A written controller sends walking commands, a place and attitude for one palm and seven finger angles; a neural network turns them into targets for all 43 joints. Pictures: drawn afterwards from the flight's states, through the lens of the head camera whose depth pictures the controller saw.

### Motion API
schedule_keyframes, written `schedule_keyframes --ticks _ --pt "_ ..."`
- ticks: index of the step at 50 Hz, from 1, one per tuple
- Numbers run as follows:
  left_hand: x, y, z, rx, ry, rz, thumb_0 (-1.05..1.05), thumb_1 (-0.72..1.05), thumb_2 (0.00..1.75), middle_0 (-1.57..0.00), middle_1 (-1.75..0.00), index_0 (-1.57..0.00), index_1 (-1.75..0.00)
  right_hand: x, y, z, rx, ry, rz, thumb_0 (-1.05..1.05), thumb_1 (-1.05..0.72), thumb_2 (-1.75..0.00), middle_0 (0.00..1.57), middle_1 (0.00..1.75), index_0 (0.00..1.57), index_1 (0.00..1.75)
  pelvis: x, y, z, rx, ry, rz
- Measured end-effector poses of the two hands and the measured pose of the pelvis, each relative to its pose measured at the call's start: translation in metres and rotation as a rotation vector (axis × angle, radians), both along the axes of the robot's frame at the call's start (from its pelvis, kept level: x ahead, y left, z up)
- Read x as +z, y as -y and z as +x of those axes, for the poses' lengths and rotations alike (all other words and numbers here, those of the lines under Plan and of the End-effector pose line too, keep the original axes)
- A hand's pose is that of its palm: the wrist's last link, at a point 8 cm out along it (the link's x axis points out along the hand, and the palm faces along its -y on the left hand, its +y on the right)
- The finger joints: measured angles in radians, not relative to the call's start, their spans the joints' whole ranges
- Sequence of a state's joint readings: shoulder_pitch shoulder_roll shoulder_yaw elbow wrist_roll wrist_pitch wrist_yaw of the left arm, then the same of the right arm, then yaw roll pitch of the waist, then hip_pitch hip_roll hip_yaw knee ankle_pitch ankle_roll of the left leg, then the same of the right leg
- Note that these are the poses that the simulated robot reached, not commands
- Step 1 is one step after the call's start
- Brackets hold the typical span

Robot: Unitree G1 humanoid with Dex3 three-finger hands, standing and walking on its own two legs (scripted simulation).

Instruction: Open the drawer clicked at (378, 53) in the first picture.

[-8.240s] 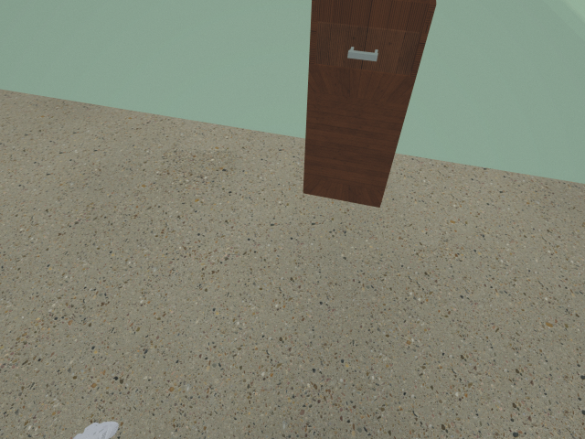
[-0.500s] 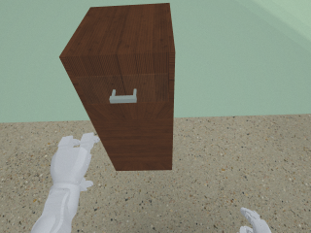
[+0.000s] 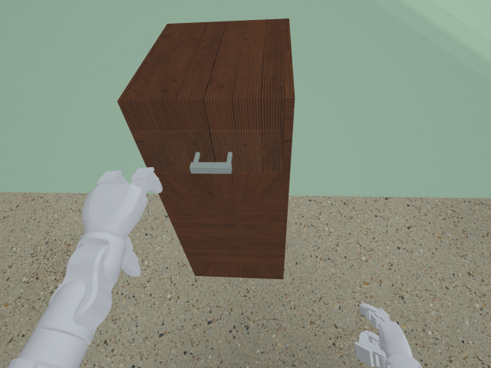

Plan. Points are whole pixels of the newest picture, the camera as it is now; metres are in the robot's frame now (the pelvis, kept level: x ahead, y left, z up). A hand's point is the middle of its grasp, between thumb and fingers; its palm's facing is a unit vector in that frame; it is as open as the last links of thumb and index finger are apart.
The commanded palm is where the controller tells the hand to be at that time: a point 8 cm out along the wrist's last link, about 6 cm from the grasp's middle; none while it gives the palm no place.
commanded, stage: raise the hand with hooked fingers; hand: left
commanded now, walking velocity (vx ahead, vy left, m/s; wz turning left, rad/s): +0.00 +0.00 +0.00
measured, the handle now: (212, 162) +0.57 +0.18 -0.03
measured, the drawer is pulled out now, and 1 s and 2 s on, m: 0.00 0.00 0.00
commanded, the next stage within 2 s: move the hooked fingers above the handle in 0.40 s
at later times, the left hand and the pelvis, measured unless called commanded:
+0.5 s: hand (138, 220) +0.31 +0.23 +0.08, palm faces +0.05 -0.09 -0.99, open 13.8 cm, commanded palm +0.29 +0.23 +0.13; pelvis +0.00 +0.00 +0.00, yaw +0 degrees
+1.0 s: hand (167, 197) +0.38 +0.21 +0.05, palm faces -0.02 -0.06 -1.00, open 13.8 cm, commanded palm +0.36 +0.22 +0.11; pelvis +0.00 +0.00 -0.01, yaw +0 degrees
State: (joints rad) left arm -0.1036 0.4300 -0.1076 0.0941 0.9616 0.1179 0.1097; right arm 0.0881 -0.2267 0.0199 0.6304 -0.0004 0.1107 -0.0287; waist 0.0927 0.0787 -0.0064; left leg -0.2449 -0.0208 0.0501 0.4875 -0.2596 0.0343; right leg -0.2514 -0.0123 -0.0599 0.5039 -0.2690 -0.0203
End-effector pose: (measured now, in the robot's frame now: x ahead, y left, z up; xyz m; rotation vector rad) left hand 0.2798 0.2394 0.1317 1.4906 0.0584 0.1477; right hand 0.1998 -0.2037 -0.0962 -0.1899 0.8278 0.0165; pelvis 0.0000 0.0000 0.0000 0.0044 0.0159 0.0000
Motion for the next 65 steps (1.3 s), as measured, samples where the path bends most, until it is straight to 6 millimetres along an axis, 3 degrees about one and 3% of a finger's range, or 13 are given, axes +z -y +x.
schedule_keyframes --ticks 7,16,30,39,56,65 --pt "0.005 -0.002 0.012 -0.022 -0.026 -0.012 0.0 -0.49 0.3 -0.32 -1.2 -0.32 -1.2 -0.006 0.013 -0.011 -0.027 -0.045 -0.013 0.01 -0.91 -0.9 0.2 0.3 0.2 0.3 0.002 0.0 0.003 -0.003 -0.011 0.0" --pt "0.0 0.007 0.007 -0.07 -0.003 -0.008 0.0 -0.49 0.3 -0.32 -1.2 -0.32 -1.2 -0.013 0.028 -0.024 -0.054 -0.094 -0.034 0.01 -0.91 -0.9 0.2 0.3 0.2 0.3 0.001 0.001 0.004 -0.008 -0.029 0.002" --pt "-0.006 0.01 0.01 -0.037 -0.025 -0.009 0.0 -0.49 0.3 -0.32 -1.2 -0.32 -1.2 -0.008 0.024 -0.016 -0.053 -0.047 -0.019 0.01 -0.91 -0.9 0.2 0.3 0.2 0.3 0.001 0.005 0.0 -0.003 -0.02 0.004" --pt "-0.014 0.016 0.043 -0.067 -0.049 0.009 0.0 -0.49 0.3 -0.32 -1.2 -0.32 -1.2 -0.011 0.028 -0.025 -0.07 -0.058 -0.039 0.01 -0.91 -0.9 0.2 0.3 0.2 0.3 -0.002 0.008 -0.003 0.006 -0.045 0.002" --pt "-0.028 0.035 0.099 -0.115 -0.048 0.018 0.0 -0.49 0.3 -0.32 -1.2 -0.32 -1.2 -0.033 0.054 -0.093 -0.209 -0.243 -0.07 0.01 -0.91 -0.9 0.2 0.3 0.2 0.3 -0.007 0.001 0.005 -0.014 -0.113 0.002" --pt "-0.036 0.038 0.125 -0.088 -0.076 0.034 0.0 -0.49 0.3 -0.32 -1.2 -0.32 -1.2 -0.037 0.054 -0.111 -0.246 -0.291 -0.065 0.01 -0.91 -0.9 0.2 0.3 0.2 0.3 -0.008 0.001 0.008 -0.017 -0.139 0.001"
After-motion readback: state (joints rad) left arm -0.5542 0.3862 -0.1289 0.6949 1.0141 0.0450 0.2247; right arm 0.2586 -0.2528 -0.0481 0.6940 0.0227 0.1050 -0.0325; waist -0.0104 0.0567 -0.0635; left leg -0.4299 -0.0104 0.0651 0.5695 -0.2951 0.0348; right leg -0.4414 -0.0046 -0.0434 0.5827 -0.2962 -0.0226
